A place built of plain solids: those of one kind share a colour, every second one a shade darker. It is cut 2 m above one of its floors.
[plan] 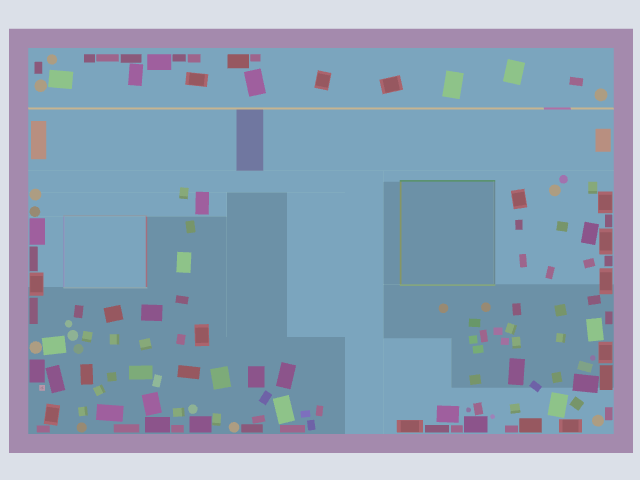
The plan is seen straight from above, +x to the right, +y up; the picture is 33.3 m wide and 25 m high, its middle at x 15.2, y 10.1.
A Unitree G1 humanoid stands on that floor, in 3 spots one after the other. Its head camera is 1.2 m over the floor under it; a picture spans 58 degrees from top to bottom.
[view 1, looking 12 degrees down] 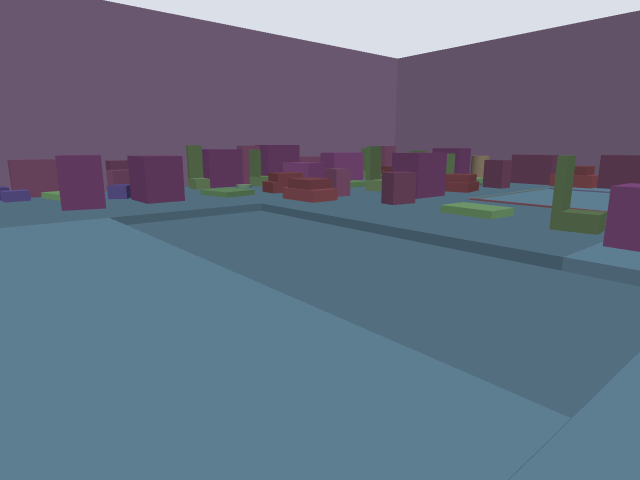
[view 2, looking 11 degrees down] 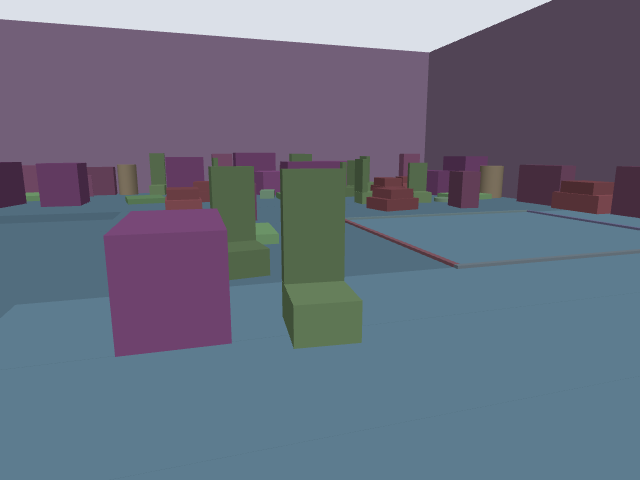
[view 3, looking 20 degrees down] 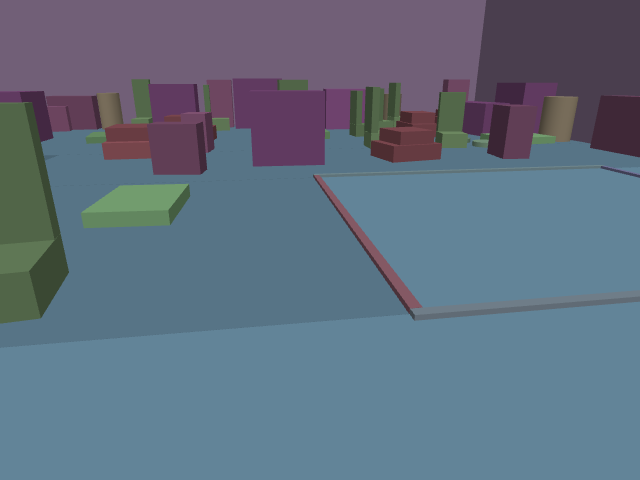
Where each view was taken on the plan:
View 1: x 15.48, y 13.19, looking -130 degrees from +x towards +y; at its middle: floor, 6.54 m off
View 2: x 8.95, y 15.30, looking -107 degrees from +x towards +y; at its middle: hand_truck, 3.11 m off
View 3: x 7.02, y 13.33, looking -99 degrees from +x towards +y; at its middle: floor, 3.51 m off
